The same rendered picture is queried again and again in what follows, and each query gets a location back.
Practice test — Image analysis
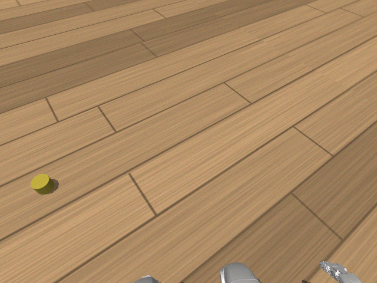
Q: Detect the tin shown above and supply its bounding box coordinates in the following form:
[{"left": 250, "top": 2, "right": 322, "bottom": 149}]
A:
[{"left": 31, "top": 174, "right": 54, "bottom": 195}]

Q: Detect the right robot hand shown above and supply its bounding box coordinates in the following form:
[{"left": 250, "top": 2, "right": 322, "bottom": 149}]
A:
[{"left": 320, "top": 261, "right": 362, "bottom": 283}]

